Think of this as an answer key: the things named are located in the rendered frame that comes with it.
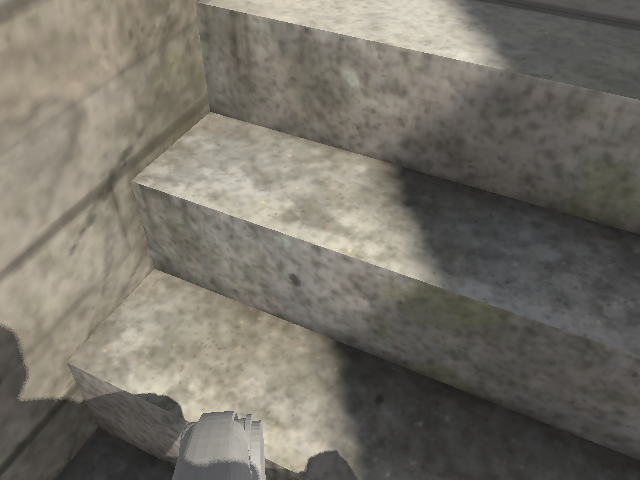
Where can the left robot shin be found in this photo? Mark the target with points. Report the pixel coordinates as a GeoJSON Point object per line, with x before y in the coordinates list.
{"type": "Point", "coordinates": [185, 429]}

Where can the left robot thigh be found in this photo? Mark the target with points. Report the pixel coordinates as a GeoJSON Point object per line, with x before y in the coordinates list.
{"type": "Point", "coordinates": [222, 447]}

